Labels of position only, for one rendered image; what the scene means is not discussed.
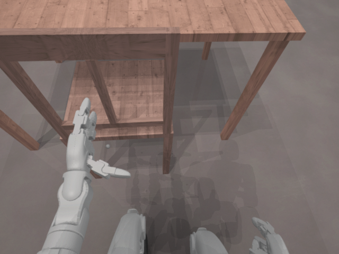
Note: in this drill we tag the left robot thigh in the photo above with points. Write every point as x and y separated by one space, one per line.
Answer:
129 233

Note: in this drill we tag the left robot forearm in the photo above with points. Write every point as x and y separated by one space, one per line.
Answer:
68 229

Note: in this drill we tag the chair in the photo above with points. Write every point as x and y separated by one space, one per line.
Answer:
133 99

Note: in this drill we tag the right robot thigh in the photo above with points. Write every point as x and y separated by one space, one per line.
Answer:
206 242

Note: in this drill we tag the robot left hand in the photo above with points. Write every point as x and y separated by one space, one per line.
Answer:
80 145

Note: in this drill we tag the table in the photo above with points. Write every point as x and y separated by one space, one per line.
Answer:
199 21

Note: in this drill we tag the robot thigh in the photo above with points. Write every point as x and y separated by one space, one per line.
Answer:
129 233
206 242

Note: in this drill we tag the robot right hand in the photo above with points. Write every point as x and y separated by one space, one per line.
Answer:
273 244

